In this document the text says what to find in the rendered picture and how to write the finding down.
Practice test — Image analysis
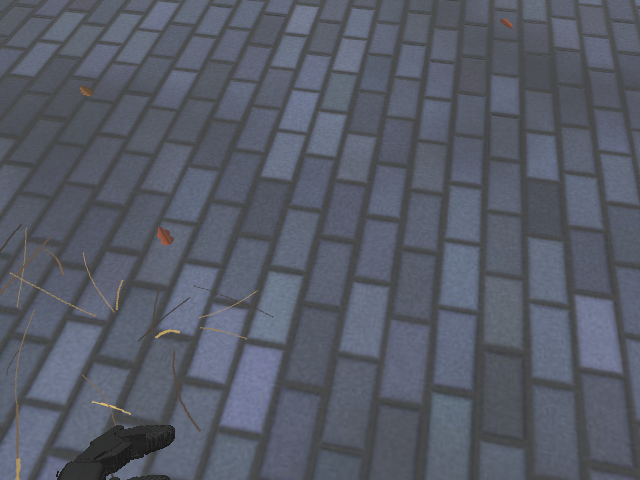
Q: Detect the left robot hand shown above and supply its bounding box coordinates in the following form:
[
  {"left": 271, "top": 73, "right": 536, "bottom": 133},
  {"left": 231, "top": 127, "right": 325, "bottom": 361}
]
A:
[{"left": 56, "top": 425, "right": 175, "bottom": 480}]

